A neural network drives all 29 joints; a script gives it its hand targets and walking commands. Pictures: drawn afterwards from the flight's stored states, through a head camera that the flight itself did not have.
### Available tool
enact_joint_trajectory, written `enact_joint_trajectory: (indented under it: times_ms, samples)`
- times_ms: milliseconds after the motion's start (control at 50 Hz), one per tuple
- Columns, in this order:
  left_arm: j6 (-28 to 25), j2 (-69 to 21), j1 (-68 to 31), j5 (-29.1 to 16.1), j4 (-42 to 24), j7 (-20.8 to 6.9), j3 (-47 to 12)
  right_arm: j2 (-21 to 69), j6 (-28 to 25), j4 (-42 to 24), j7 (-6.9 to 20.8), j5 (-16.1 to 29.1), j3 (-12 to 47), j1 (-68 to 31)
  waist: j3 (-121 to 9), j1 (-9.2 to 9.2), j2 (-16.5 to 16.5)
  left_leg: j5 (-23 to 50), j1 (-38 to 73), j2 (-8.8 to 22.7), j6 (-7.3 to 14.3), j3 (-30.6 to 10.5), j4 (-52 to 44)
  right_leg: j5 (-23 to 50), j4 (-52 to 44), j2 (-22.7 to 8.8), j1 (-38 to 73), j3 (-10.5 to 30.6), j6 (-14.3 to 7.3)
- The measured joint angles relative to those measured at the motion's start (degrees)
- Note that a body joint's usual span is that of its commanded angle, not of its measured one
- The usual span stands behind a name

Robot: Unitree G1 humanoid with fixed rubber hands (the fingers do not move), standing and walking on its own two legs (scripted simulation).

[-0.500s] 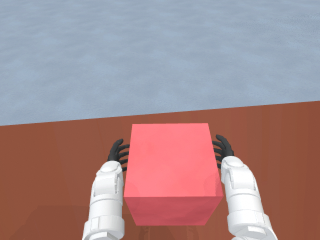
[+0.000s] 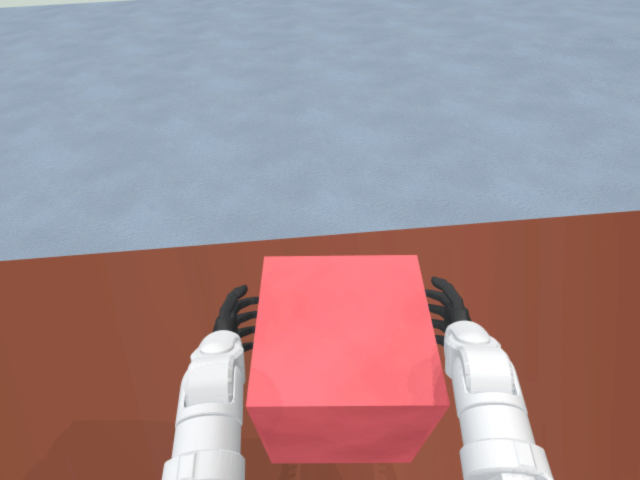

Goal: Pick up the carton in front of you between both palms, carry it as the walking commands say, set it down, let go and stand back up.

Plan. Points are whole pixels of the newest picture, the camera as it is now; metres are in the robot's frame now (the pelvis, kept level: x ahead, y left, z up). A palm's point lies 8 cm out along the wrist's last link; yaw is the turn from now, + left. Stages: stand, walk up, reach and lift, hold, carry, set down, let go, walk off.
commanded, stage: reach and lift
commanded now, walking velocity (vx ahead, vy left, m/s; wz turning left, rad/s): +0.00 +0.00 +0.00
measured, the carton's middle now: (340, 364) +0.29 +0.00 -0.04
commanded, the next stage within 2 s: hold in 0.20 s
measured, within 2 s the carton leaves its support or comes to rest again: neither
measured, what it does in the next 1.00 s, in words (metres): stands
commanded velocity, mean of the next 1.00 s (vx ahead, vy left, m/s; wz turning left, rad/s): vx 0.00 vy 0.00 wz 0.00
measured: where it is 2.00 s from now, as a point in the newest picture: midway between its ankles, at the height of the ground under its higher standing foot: (349, 448)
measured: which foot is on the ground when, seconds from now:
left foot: down 0.00-1.00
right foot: down 0.00-1.00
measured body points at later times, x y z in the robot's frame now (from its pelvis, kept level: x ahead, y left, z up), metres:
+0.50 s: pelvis -0.01 +0.00 +0.00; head -0.05 +0.00 +0.45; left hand +0.29 +0.15 +0.04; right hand +0.29 -0.15 +0.04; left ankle +0.01 +0.12 -0.75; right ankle +0.01 -0.12 -0.75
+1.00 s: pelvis -0.01 +0.00 +0.00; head -0.05 +0.00 +0.45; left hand +0.29 +0.15 +0.04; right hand +0.29 -0.15 +0.04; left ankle +0.01 +0.12 -0.75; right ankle +0.01 -0.12 -0.75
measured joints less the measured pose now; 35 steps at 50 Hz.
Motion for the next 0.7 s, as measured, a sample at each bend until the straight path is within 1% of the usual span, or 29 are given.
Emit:
enact_joint_trajectory:
  times_ms: [220,360,500,700]
  samples:
    - [1.68,0.24,1.08,-0.58,-2.16,0.19,-1.10,-0.23,1.68,-2.04,-0.21,0.71,1.21,1.00,0.18,-0.02,-0.02,0.16,1.26,0.04,-0.03,-0.10,-0.66,0.16,-0.69,0.01,1.29,-0.06,-0.03]
    - [4.21,0.52,2.49,-1.83,-6.25,0.72,-2.79,-0.52,4.28,-6.17,-0.57,1.88,2.77,2.36,-0.08,-0.20,0.03,0.77,2.77,0.07,-0.03,-0.17,-1.78,0.83,-1.96,-0.03,2.89,-0.08,-0.01]
    - [5.73,0.15,0.60,-1.09,-4.47,0.29,-1.35,-0.17,5.67,-4.46,-0.12,1.01,1.22,0.63,0.67,-0.17,0.00,0.61,2.84,0.02,0.00,-0.07,-0.70,0.64,-0.76,0.00,2.88,0.01,-0.01]
    - [5.16,-0.35,-1.54,-0.69,-3.31,0.16,0.44,0.36,5.09,-3.29,0.16,0.47,-0.63,-1.56,1.39,-0.17,-0.01,0.60,1.70,-0.08,-0.01,-0.07,0.51,0.54,0.57,0.00,1.69,0.02,0.05]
